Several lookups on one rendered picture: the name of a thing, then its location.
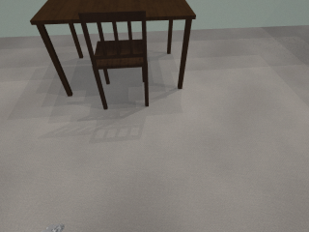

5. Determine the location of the table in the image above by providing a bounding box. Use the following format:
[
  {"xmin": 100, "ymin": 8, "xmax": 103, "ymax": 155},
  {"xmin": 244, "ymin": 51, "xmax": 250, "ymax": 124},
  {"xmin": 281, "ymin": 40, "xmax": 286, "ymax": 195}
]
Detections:
[{"xmin": 30, "ymin": 0, "xmax": 196, "ymax": 97}]

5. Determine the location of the chair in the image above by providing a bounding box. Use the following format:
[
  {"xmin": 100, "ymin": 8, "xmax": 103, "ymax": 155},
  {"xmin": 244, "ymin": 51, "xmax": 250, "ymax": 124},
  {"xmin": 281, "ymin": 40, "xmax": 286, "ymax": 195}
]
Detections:
[{"xmin": 78, "ymin": 10, "xmax": 149, "ymax": 110}]

